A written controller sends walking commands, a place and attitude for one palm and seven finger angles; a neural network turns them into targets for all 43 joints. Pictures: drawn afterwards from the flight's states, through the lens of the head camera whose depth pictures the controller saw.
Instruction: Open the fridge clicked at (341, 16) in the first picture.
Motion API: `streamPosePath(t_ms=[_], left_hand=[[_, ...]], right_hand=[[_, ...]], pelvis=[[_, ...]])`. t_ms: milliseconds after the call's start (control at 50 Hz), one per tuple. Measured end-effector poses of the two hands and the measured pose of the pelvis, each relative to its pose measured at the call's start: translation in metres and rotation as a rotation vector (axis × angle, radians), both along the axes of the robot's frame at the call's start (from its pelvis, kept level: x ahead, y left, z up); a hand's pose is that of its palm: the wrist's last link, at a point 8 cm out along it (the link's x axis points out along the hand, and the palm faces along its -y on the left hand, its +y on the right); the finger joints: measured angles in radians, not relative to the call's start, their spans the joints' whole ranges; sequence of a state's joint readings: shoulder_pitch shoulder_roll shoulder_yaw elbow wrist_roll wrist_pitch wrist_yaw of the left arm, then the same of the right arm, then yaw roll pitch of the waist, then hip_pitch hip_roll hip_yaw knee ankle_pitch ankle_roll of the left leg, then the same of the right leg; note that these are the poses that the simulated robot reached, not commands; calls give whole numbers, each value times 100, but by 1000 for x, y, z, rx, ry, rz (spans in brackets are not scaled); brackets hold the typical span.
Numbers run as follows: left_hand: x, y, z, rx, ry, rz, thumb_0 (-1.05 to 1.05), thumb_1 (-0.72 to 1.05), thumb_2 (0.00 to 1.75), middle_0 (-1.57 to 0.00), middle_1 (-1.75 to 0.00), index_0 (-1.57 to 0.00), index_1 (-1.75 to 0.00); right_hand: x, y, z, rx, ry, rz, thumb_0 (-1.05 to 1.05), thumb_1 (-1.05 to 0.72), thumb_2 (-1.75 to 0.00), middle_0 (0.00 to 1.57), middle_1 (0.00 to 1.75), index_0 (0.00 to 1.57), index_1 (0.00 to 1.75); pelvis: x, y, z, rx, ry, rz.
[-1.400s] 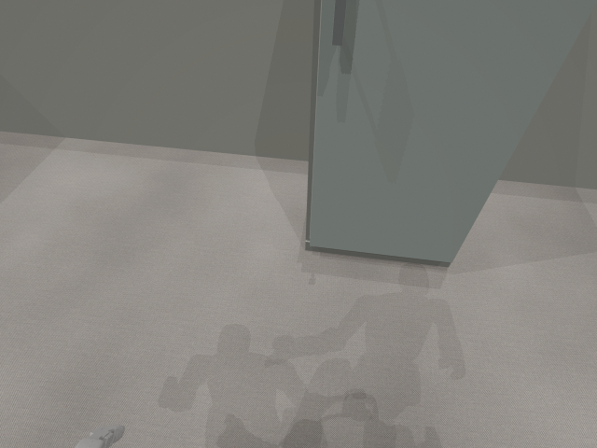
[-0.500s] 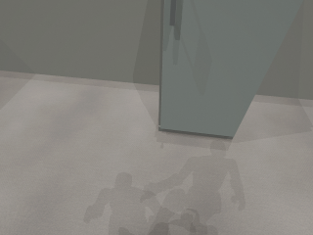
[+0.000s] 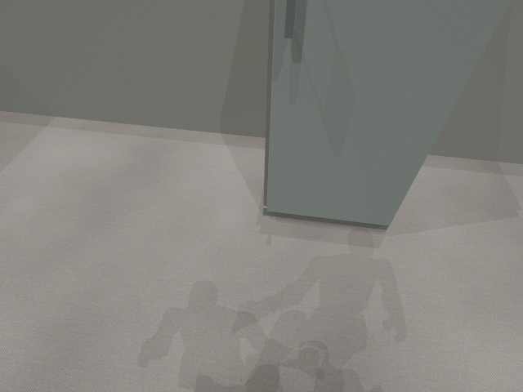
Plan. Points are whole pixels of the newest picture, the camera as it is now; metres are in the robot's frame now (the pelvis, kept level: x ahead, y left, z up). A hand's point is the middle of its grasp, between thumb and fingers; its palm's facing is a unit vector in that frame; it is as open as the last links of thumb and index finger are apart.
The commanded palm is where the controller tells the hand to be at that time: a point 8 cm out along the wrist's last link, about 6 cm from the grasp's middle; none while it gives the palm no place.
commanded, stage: look at it before walking up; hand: left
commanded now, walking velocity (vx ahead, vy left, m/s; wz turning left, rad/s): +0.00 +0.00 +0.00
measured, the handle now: out of the picture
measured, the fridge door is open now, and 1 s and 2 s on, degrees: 0 0 0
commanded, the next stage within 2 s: take the last steps up to it in 0.04 s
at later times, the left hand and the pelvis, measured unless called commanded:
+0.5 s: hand out of the picture +0.07 +0.17 -0.18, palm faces -0.08 -0.97 -0.23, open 7.4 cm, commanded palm none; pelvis +0.05 -0.04 -0.02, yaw -5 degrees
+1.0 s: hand out of the picture +0.12 +0.05 -0.18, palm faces +0.02 -0.99 -0.14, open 7.4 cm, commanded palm none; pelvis +0.23 -0.09 -0.02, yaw -6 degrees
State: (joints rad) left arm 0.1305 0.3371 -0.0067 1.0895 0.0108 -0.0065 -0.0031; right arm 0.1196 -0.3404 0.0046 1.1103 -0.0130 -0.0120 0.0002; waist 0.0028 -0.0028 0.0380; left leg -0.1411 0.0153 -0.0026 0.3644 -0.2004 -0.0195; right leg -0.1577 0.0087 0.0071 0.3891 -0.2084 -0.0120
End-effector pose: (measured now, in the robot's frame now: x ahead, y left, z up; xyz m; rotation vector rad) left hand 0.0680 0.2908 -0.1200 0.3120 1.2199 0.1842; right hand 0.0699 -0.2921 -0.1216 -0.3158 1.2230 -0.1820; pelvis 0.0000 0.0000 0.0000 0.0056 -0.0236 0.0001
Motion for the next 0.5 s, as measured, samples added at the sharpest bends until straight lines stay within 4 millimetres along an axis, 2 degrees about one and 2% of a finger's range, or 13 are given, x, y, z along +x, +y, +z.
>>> streamPosePath(t_ms=[200, 280, 400, 500], left_hand=[[7, 3, 2, 6, -10, 3, 1, 90, 89, -20, -30, -20, -30], [3, -5, -4, -8, 12, 11, 1, 90, 89, -20, -30, -20, -30], [-9, -34, -21, -68, 119, 4, 1, 91, 89, -20, -29, -20, -30], [3, -74, -27, -97, 168, -8, 1, 91, 89, -20, -29, -20, -30]], right_hand=[[12, 3, 1, 2, -19, 7, 1, -90, -90, 20, 30, 20, 30], [10, 11, -5, 22, -13, -4, 1, -90, -90, 20, 30, 20, 30], [-8, 21, -22, 89, 25, -80, 1, -90, -90, 20, 30, 20, 30], [-36, 8, -40, 125, 117, -161, 0, -90, -90, 20, 30, 20, 30]], pelvis=[[4, 1, 1, 1, -1, 0], [10, 0, -2, 3, 1, -15], [31, -12, -9, 19, 14, -65], [52, -38, -17, 20, 13, -94]])
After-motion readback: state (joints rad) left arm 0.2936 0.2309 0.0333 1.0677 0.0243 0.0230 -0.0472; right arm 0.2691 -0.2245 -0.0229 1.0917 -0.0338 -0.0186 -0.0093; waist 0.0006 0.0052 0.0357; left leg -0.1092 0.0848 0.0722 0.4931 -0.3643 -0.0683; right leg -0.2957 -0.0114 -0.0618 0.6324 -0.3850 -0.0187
